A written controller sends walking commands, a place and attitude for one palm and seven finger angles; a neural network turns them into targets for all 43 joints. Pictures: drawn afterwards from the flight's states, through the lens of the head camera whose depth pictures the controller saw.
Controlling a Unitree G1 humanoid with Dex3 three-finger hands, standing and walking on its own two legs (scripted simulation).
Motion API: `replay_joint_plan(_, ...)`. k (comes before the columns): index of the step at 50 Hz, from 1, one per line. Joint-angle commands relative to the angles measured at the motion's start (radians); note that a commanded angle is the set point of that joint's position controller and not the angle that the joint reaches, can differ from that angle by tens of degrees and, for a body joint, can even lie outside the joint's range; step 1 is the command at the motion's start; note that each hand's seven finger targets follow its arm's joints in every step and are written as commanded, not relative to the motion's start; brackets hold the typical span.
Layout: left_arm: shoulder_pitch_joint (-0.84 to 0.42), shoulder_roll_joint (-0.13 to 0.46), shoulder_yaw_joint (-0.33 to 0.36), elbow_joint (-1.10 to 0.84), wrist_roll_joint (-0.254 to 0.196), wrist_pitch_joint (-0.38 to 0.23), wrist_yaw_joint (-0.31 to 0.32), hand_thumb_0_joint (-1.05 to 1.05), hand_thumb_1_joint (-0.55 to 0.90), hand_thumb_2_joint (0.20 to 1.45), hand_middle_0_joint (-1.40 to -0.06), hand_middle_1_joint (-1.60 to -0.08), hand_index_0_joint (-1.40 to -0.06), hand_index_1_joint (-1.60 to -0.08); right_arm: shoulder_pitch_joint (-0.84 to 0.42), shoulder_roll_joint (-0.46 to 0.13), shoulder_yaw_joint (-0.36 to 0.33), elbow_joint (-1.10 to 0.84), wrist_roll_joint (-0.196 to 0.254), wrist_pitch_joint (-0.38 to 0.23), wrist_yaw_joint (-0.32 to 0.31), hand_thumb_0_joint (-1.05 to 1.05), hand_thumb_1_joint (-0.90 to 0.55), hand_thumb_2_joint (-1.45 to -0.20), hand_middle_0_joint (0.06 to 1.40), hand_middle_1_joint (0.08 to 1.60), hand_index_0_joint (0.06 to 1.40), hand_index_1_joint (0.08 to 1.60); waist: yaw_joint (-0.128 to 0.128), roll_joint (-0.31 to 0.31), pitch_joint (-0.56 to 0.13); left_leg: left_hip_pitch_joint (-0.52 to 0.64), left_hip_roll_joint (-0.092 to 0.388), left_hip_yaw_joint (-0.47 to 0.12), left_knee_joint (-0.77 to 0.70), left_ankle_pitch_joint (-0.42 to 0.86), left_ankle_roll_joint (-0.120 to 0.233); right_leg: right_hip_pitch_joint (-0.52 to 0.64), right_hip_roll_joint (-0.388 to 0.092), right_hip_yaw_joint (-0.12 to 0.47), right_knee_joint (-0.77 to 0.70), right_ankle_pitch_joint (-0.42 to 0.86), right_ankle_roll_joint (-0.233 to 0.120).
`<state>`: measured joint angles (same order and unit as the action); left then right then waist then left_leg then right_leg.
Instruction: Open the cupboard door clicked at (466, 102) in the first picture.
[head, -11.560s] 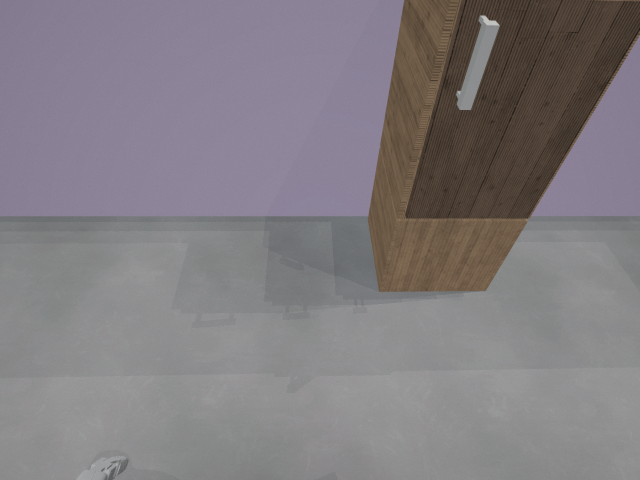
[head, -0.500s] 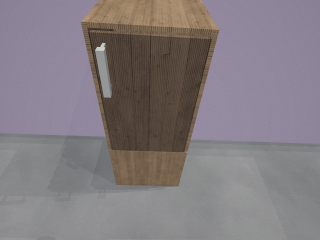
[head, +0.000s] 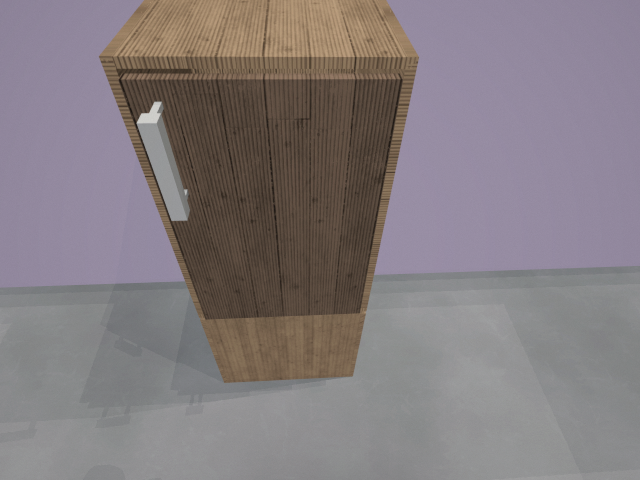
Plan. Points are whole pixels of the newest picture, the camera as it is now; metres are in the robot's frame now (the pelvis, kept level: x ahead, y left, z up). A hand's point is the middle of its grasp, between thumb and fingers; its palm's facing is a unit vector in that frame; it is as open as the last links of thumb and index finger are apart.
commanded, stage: come to a stop and stand still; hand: left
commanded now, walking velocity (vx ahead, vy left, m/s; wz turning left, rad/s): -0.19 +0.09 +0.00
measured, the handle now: (169, 163) +0.52 +0.22 +0.13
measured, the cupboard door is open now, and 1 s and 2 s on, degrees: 0 0 0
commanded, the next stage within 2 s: look again from close up in 1.62 s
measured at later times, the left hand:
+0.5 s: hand out of the picture -0.05 +0.22 -0.18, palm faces +0.11 -0.97 -0.20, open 7.4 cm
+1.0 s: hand out of the picture -0.03 +0.15 -0.19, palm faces -0.02 -0.97 -0.23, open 7.3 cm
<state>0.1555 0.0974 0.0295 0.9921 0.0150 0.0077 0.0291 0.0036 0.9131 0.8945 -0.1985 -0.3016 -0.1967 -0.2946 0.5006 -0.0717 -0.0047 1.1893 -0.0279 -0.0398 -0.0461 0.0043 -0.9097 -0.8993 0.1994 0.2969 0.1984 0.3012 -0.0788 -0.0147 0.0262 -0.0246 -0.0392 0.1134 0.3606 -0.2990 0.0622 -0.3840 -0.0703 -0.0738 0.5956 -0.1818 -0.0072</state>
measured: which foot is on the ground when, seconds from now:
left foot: down 0.00-0.08, up 0.10-0.34, down 0.36-1.00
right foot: up 0.00-0.02, down 0.04-0.36, up 0.38-0.80, down 0.82-1.00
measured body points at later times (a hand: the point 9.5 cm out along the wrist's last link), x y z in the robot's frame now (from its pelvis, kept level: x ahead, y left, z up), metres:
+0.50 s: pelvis -0.06 +0.02 +0.00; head -0.08 +0.04 +0.45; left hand -0.05 +0.27 -0.16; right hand -0.02 -0.21 -0.14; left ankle -0.06 +0.12 -0.74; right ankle -0.01 -0.12 -0.67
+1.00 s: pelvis -0.06 -0.03 -0.02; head -0.07 -0.05 +0.43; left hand -0.03 +0.20 -0.17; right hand -0.11 -0.24 -0.19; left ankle -0.06 +0.10 -0.74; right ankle -0.04 -0.15 -0.74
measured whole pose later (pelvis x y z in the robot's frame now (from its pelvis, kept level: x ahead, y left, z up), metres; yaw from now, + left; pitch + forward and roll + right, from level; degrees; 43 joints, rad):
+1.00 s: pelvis -0.06 -0.03 -0.02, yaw -1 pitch -2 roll +1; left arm 0.29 0.14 0.02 1.08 0.02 0.02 0.04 0.01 0.93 0.89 -0.20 -0.30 -0.20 -0.30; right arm 0.41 -0.15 -0.02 1.06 -0.03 0.00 0.00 0.01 -0.91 -0.90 0.20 0.30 0.19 0.30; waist -0.06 0.03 -0.01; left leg -0.27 0.02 0.03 0.66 -0.36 -0.02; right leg -0.33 -0.03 -0.01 0.70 -0.36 -0.01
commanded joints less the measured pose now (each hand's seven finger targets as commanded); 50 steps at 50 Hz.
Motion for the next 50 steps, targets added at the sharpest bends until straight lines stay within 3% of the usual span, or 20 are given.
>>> replay_joint_plan(1,0.208,0.133,0.026,0.014,-0.004,-0.033,0.029,0.000,0.900,0.900,-0.200,-0.300,-0.200,-0.300,0.051,-0.081,-0.028,-0.040,0.024,0.001,-0.005,0.000,-0.900,-0.900,0.200,0.300,0.200,0.300,0.093,0.004,-0.023,-0.296,0.142,-0.076,0.149,0.309,-0.048,0.388,-0.144,0.168,-0.094,0.623,-0.055)
replay_joint_plan(3,0.215,0.196,0.032,0.010,-0.006,-0.032,0.031,0.000,0.900,0.900,-0.200,-0.300,-0.200,-0.300,0.070,-0.059,-0.045,-0.049,0.027,0.025,-0.003,0.000,-0.900,-0.900,0.200,0.300,0.200,0.300,0.066,-0.013,-0.006,-0.308,0.053,-0.054,0.227,-0.105,-0.074,0.325,-0.318,0.214,-0.109,0.953,-0.152)
replay_joint_plan(7,0.177,0.188,0.052,-0.007,0.008,-0.031,0.046,0.000,0.900,0.900,-0.200,-0.300,-0.200,-0.300,-0.027,-0.072,-0.061,-0.096,0.020,0.061,0.001,0.000,-0.900,-0.900,0.200,0.300,0.200,0.300,0.097,-0.162,-0.089,-0.348,0.066,-0.104,0.624,-0.319,-0.082,0.251,-0.353,0.284,-0.196,0.788,-0.254)
replay_joint_plan(16,0.012,0.235,0.077,-0.094,0.021,0.030,0.026,0.000,0.900,0.900,-0.200,-0.300,-0.200,-0.300,0.042,-0.104,-0.068,-0.131,0.012,0.072,0.041,0.000,-0.900,-0.900,0.200,0.300,0.200,0.300,0.005,-0.144,-0.081,0.010,0.019,-0.019,0.149,-0.061,-0.057,-0.156,-0.166,0.190,-0.291,-0.325,-0.053)
replay_joint_plan(17,0.021,0.194,0.065,-0.102,0.016,0.038,0.021,0.000,0.900,0.900,-0.200,-0.300,-0.200,-0.300,0.061,-0.149,-0.070,-0.134,0.006,0.067,0.037,0.000,-0.900,-0.900,0.200,0.300,0.200,0.300,-0.004,0.021,-0.070,0.030,0.078,-0.116,0.015,-0.162,-0.043,-0.222,-0.085,0.127,-0.131,-0.418,-0.011)
replay_joint_plan(18,0.019,0.112,0.051,-0.120,0.002,0.044,0.013,0.000,0.900,0.900,-0.200,-0.300,-0.200,-0.300,0.025,-0.239,-0.089,-0.158,-0.012,0.060,0.035,0.000,-0.900,-0.900,0.200,0.300,0.200,0.300,-0.014,0.360,0.029,-0.109,0.314,-0.476,-0.209,-0.477,0.029,-0.353,0.050,-0.004,0.189,-0.386,0.045)
replay_joint_plan(19,-0.038,0.129,0.049,-0.135,0.002,0.042,0.008,0.000,0.900,0.900,-0.200,-0.300,-0.200,-0.300,-0.092,-0.286,-0.091,-0.204,-0.012,0.060,0.024,0.000,-0.900,-0.900,0.200,0.300,0.200,0.300,-0.001,0.339,0.172,-0.380,0.431,-0.570,-0.339,-0.559,0.104,-0.327,0.026,0.105,0.330,-0.278,0.031)
replay_joint_plan(21,0.080,0.141,0.058,-0.066,0.018,0.043,-0.014,0.000,0.900,0.900,-0.200,-0.300,-0.200,-0.300,-0.268,-0.237,-0.066,-0.235,-0.010,0.043,0.020,0.000,-0.900,-0.900,0.200,0.300,0.200,0.300,0.105,0.175,0.169,-0.476,0.346,-0.420,-0.319,-0.443,0.075,-0.204,0.029,0.143,0.500,-0.121,0.019)
replay_joint_plan(23,0.201,0.133,0.054,-0.013,0.018,0.026,-0.031,0.000,0.900,0.900,-0.200,-0.300,-0.200,-0.300,-0.280,-0.228,-0.059,-0.243,-0.002,0.013,0.020,0.000,-0.900,-0.900,0.200,0.300,0.200,0.300,0.132,0.071,0.113,-0.363,0.284,-0.317,-0.263,-0.307,0.068,-0.216,0.036,0.105,0.579,-0.036,0.031)
replay_joint_plan(28,0.152,0.142,0.049,-0.016,0.016,0.009,-0.037,0.000,0.900,0.900,-0.200,-0.300,-0.200,-0.300,-0.083,-0.217,-0.063,-0.170,0.006,-0.001,0.004,0.000,-0.900,-0.900,0.200,0.300,0.200,0.300,0.037,0.108,0.074,-0.085,0.299,-0.334,-0.232,-0.223,0.079,-0.333,0.018,0.086,0.504,-0.046,0.042)
replay_joint_plan(37,0.139,0.087,0.019,-0.014,0.007,0.005,-0.027,0.000,0.900,0.900,-0.200,-0.300,-0.200,-0.300,-0.052,-0.204,-0.062,-0.122,-0.007,0.009,0.004,0.000,-0.900,-0.900,0.200,0.300,0.200,0.300,0.033,0.171,0.064,-0.196,0.305,-0.288,-0.188,-0.076,0.102,-0.015,0.005,0.021,0.069,-0.227,0.026)
replay_joint_plan(38,0.284,0.150,0.002,0.079,0.005,-0.008,0.008,0.000,0.900,0.900,-0.200,-0.300,-0.200,-0.300,-0.260,-0.316,-0.069,-0.191,0.003,-0.001,0.022,0.000,-0.900,-0.900,0.200,0.300,0.200,0.300,0.160,0.130,0.108,-0.456,0.290,-0.130,-0.017,-0.083,0.038,0.171,-0.053,0.087,0.048,-0.084,-0.036)
replay_joint_plan(39,0.333,0.181,0.001,0.051,0.020,-0.014,0.005,0.000,0.900,0.900,-0.200,-0.300,-0.200,-0.300,-0.269,-0.171,-0.044,-0.238,-0.006,0.019,0.050,0.000,-0.900,-0.900,0.200,0.300,0.200,0.300,0.167,-0.119,0.116,-0.547,0.115,-0.053,0.123,-0.290,-0.023,0.174,0.001,0.094,-0.144,-0.331,-0.022)
replay_joint_plan(40,0.339,0.197,0.014,0.036,0.018,-0.033,0.011,0.000,0.900,0.900,-0.200,-0.300,-0.200,-0.300,-0.209,-0.132,-0.032,-0.242,-0.006,0.019,0.054,0.000,-0.900,-0.900,0.200,0.300,0.200,0.300,0.129,-0.161,0.055,-0.435,0.042,-0.035,0.318,-0.175,-0.038,0.063,-0.139,0.328,-0.293,-0.440,-0.084)
replay_joint_plan(41,0.278,0.223,0.012,0.026,0.012,-0.045,0.013,0.000,0.900,0.900,-0.200,-0.300,-0.200,-0.300,-0.138,-0.096,-0.024,-0.220,-0.005,0.023,0.059,0.000,-0.900,-0.900,0.200,0.300,0.200,0.300,0.077,-0.131,0.009,-0.403,0.049,-0.057,0.446,-0.149,-0.038,0.045,-0.207,0.384,-0.370,-0.457,-0.136)
replay_joint_plan(43,0.144,0.248,0.027,0.008,0.014,-0.037,0.001,0.000,0.900,0.900,-0.200,-0.300,-0.200,-0.300,-0.020,-0.083,-0.029,-0.187,-0.002,0.030,0.064,0.000,-0.900,-0.900,0.200,0.300,0.200,0.300,-0.001,0.049,-0.184,-0.200,0.022,-0.012,0.432,-0.102,-0.041,0.078,-0.141,0.187,-0.222,-0.204,-0.119)
replay_joint_plan(45,0.131,0.189,0.022,0.012,-0.001,-0.046,0.011,0.000,0.900,0.900,-0.200,-0.300,-0.200,-0.300,-0.019,-0.109,-0.015,-0.184,0.004,0.022,0.050,0.000,-0.900,-0.900,0.200,0.300,0.200,0.300,0.023,-0.278,-0.114,-0.190,0.067,-0.080,0.256,-0.040,-0.040,0.001,-0.093,0.192,-0.183,-0.314,-0.091)
replay_joint_plan(46,0.114,0.147,0.009,0.021,-0.003,-0.035,0.014,0.000,0.900,0.900,-0.200,-0.300,-0.200,-0.300,0.004,-0.130,-0.016,-0.173,0.004,0.020,0.043,0.000,-0.900,-0.900,0.200,0.300,0.200,0.300,0.011,-0.229,-0.057,-0.148,0.091,-0.114,0.203,-0.010,-0.037,-0.073,-0.066,0.155,-0.143,-0.353,-0.074)
replay_joint_plan(48,0.101,0.114,0.003,0.008,0.003,-0.011,0.007,0.000,0.900,0.900,-0.200,-0.300,-0.200,-0.300,-0.020,-0.167,-0.021,-0.161,-0.008,0.016,0.038,0.000,-0.900,-0.900,0.200,0.300,0.200,0.300,0.027,0.258,0.105,-0.311,0.192,-0.285,-0.017,-0.117,-0.006,-0.072,0.046,0.047,0.044,-0.357,-0.026)
replay_joint_plan(50,0.140,0.111,0.000,0.020,0.002,-0.021,0.002,0.000,0.900,0.900,-0.200,-0.300,-0.200,-0.300,-0.104,-0.165,-0.015,-0.175,-0.003,0.018,0.025,0.000,-0.900,-0.900,0.200,0.300,0.200,0.300,0.083,0.305,0.187,-0.442,0.221,-0.315,-0.096,-0.090,0.032,0.056,0.050,0.022,0.021,-0.226,-0.022)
